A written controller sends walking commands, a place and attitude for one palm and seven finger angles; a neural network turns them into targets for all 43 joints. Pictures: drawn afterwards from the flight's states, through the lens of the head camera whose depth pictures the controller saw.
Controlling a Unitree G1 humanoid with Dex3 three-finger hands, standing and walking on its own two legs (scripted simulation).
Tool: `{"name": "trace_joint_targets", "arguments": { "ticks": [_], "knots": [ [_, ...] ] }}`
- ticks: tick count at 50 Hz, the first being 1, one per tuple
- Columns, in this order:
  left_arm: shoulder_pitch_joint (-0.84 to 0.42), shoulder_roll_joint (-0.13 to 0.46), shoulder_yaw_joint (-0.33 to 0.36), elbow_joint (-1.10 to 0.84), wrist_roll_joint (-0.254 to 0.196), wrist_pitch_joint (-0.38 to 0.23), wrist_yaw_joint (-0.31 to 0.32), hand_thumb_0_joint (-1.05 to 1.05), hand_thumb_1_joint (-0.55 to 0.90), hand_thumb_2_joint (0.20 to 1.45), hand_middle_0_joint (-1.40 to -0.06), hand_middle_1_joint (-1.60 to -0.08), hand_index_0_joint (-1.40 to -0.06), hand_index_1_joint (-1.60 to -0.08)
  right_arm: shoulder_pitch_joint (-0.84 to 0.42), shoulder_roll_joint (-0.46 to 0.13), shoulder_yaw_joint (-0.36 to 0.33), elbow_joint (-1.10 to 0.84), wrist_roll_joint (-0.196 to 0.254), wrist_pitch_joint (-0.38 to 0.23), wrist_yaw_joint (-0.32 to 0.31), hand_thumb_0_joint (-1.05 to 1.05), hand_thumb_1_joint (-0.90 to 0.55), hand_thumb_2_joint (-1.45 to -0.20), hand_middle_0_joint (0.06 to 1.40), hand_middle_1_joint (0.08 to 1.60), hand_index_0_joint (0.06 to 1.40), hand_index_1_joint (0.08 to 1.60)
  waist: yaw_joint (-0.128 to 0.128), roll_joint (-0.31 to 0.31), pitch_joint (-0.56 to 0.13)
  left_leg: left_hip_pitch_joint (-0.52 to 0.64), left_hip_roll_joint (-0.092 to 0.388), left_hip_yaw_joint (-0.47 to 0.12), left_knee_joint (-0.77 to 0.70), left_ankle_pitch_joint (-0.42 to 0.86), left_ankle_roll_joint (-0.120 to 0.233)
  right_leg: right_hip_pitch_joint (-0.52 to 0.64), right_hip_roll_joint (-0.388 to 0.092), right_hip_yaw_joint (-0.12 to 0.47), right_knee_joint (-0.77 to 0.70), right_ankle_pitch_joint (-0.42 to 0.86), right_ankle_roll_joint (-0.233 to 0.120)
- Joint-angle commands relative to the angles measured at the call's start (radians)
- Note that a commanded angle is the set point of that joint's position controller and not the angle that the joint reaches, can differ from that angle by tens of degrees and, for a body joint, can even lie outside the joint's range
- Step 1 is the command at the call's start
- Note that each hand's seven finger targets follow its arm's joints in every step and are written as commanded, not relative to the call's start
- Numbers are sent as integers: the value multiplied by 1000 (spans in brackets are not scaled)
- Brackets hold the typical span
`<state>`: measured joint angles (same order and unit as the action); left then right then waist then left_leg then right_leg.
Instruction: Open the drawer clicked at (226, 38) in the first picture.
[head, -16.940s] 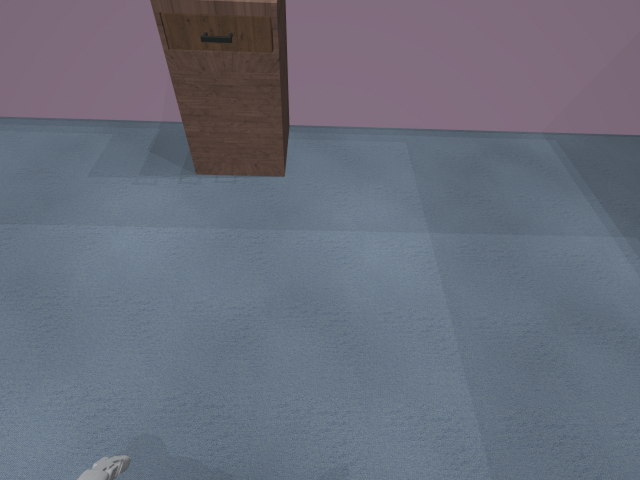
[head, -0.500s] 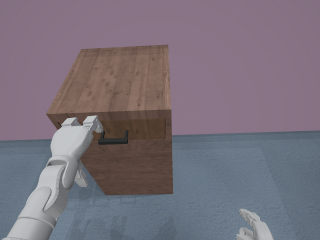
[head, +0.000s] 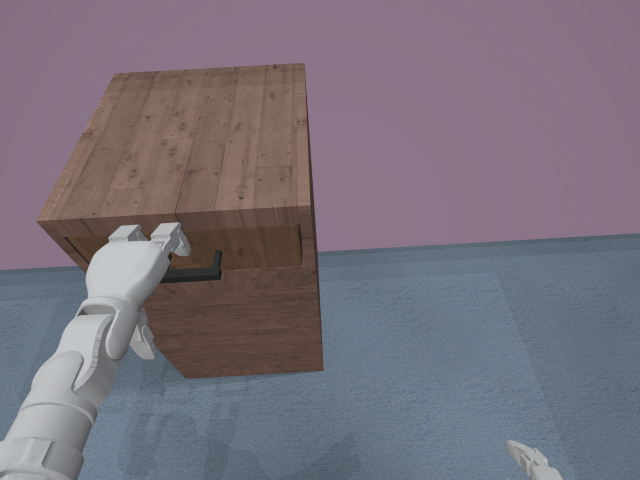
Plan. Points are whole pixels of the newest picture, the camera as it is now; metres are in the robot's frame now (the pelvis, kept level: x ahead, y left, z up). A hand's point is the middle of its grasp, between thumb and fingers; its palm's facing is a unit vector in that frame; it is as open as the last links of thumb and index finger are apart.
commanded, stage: move the hooked fingers above the handle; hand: left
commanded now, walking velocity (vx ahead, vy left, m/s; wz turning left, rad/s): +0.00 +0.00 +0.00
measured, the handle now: (190, 266) +0.46 +0.27 -0.09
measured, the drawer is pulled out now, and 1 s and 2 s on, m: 0.00 0.00 0.00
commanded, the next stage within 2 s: none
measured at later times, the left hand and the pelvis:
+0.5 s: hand (163, 272) +0.39 +0.27 -0.01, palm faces -0.02 -0.06 -1.00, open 13.8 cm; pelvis +0.00 +0.03 -0.02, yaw +0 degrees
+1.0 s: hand (173, 273) +0.41 +0.28 -0.05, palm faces -0.02 -0.01 -1.00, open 13.7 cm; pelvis -0.02 +0.03 -0.04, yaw +0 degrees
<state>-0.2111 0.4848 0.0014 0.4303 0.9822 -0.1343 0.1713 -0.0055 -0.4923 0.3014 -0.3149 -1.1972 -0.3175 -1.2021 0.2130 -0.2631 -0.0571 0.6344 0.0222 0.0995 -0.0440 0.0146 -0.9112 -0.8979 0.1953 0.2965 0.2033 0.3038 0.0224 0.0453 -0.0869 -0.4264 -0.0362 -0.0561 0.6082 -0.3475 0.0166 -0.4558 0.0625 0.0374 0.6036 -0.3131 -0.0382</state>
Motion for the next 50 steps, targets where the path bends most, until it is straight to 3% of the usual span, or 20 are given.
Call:
{"name": "trace_joint_targets", "arguments": {
  "ticks": [1, 4, 9, 12, 15, 18, 20, 25, 28, 31, 32, 33, 37, 40, 41, 42, 45, 48, 49, 50],
  "knots": [
    [-337, 289, 177, -132, 27, 1, 122, 0, -500, 300, -300, -1200, -300, -1200, -31, -106, -41, -126, -7, -31, 2, 0, -900, -900, 200, 300, 200, 300, 4, 4, -295, 14, -21, 75, -2, 374, 35, 172, -40, -2, -10, 406, -10],
    [-313, 300, 189, -86, 38, 40, 160, 0, -500, 300, -300, -1200, -300, -1200, -16, -113, -45, -126, -8, -28, 11, 0, -900, -900, 200, 300, 200, 300, 13, 20, -350, 14, -19, 74, 9, 400, 31, 179, -34, -10, 10, 403, -14],
    [-327, 203, 86, -12, 24, 100, 138, 0, -500, 300, -300, -1200, -300, -1200, 16, -126, -52, -122, 3, -23, 15, 0, -900, -900, 200, 300, 200, 300, -28, -51, -357, 25, -2, 75, 17, 408, 34, 151, -28, -23, 7, 404, -6],
    [-402, 199, 58, 8, 21, 86, 113, 0, -500, 300, -300, -1200, -300, -1200, 34, -132, -52, -115, 1, -21, 7, 0, -900, -900, 200, 300, 200, 300, -49, -66, -332, 28, 2, 72, 21, 391, 39, 124, -27, -21, 0, 380, -5],
    [-483, 192, 44, -12, 39, 43, 113, 0, -500, 300, -300, -1200, -300, -1200, 53, -127, -54, -106, -5, -19, 4, 0, -900, -900, 200, 300, 200, 300, -56, -9, -338, 65, 8, 55, 33, 419, 36, 64, -25, -31, 15, 333, -13],
    [-533, 252, 107, 12, 62, 1, 148, 0, -500, 300, -300, -1200, -300, -1200, 71, -128, -55, -89, -16, -16, 4, 0, -900, -900, 200, 300, 200, 300, -48, 19, -337, 59, 12, 40, 49, 433, 31, 15, -21, -41, 35, 290, -21],
    [-547, 232, 105, 43, 81, -9, 181, 0, -500, 300, -300, -1200, -300, -1200, 81, -121, -56, -87, -21, -15, 9, 0, -900, -900, 200, 300, 200, 300, -46, 59, -353, 64, 13, 34, 69, 455, 23, -29, -19, -51, 60, 275, -25],
    [-534, 251, 138, 181, 97, 46, 250, 0, -500, 300, -300, -1200, -300, -1200, 102, -131, -52, -82, -30, -4, 30, 0, -900, -900, 200, 300, 200, 300, -33, 52, -376, 11, 19, 32, 94, 473, 7, -66, -11, -65, 101, 266, -30],
    [-597, 178, 60, 240, 98, 89, 249, 0, -500, 300, -300, -1200, -300, -1200, 117, -136, -55, -81, -27, 1, 38, 0, -900, -900, 200, 300, 200, 300, -66, 22, -392, -3, 24, 30, 102, 461, 8, -92, -11, -68, 104, 255, -25],
    [-667, 180, 36, 255, 96, 99, 225, 0, -500, 300, -300, -1200, -300, -1200, 145, -148, -60, -75, -26, 5, 35, 0, -900, -900, 200, 300, 200, 300, -87, -11, -429, 22, 35, 26, 111, 461, 14, -100, -9, -64, 98, 257, -18],
    [-675, 151, 12, 248, 89, 92, 216, 0, -500, 300, -300, -1200, -300, -1200, 156, -145, -63, -76, -27, 6, 34, 0, -900, -900, 200, 300, 200, 300, -89, 4, -448, 37, 33, 27, 116, 474, 18, -95, -8, -60, 95, 264, -17],
    [-704, 156, 15, 239, 84, 80, 208, 0, -500, 300, -300, -1200, -300, -1200, 159, -146, -64, -72, -28, 7, 29, 0, -900, -900, 200, 300, 200, 300, -104, -18, -453, 42, 37, 18, 123, 477, 20, -104, -8, -59, 96, 260, -16],
    [-794, 192, 31, 275, 103, 25, 210, 0, -500, 300, -300, -1200, -300, -1200, 185, -145, -60, -46, -35, 9, 17, 0, -900, -900, 200, 300, 200, 300, -121, 16, -399, 4, 36, 14, 138, 409, 22, -179, -7, -61, 107, 201, -18],
    [-823, 251, 83, 309, 130, 3, 251, 0, -500, 300, -300, -1200, -300, -1200, 193, -148, -56, -34, -44, 10, 18, 0, -900, -900, 200, 300, 200, 300, -109, 76, -408, -33, 32, 9, 165, 394, 14, -231, -5, -63, 143, 172, -26],
    [-810, 263, 100, 321, 136, 8, 269, 0, -500, 300, -300, -1200, -300, -1200, 198, -146, -54, -35, -48, 11, 23, 0, -900, -900, 200, 300, 200, 300, -97, 97, -432, -38, 31, 5, 173, 410, 9, -242, -4, -68, 157, 170, -28],
    [-837, 241, 76, 331, 144, 18, 286, 0, -500, 300, -300, -1200, -300, -1200, 196, -146, -56, -27, -49, 11, 25, 0, -900, -900, 200, 300, 200, 300, -120, 92, -427, -42, 33, 10, 186, 410, 9, -261, -4, -68, 159, 173, -27],
    [-894, 190, 34, 388, 146, 53, 319, 0, -500, 300, -300, -1200, -300, -1200, 213, -149, -60, -11, -50, 8, 33, 0, -900, -900, 200, 300, 200, 300, -151, 68, -415, -70, 34, 3, 203, 366, 6, -308, -1, -75, 167, 139, -23],
    [-938, 254, 78, 388, 123, 84, 334, 0, -500, 300, -300, -1200, -300, -1200, 216, -160, -57, -10, -49, 9, 34, 0, -900, -900, 200, 300, 200, 300, -148, 36, -485, -76, 26, 7, 200, 332, 15, -249, -3, -68, 161, 145, -18],
    [-958, 261, 69, 392, 127, 95, 334, 0, -500, 300, -300, -1200, -300, -1200, 217, -160, -54, -14, -44, 10, 34, 0, -900, -900, 200, 300, 200, 300, -151, 59, -503, -71, 23, 11, 192, 307, 17, -246, -4, -63, 154, 132, -13],
    [-956, 228, 43, 422, 118, 109, 329, 0, -500, 300, -300, -1200, -300, -1200, 221, -156, -53, -13, -42, 10, 32, 0, -900, -900, 200, 300, 200, 300, -159, 37, -476, -85, 21, 19, 188, 276, 23, -235, -3, -64, 141, 120, -12]
  ]
}}
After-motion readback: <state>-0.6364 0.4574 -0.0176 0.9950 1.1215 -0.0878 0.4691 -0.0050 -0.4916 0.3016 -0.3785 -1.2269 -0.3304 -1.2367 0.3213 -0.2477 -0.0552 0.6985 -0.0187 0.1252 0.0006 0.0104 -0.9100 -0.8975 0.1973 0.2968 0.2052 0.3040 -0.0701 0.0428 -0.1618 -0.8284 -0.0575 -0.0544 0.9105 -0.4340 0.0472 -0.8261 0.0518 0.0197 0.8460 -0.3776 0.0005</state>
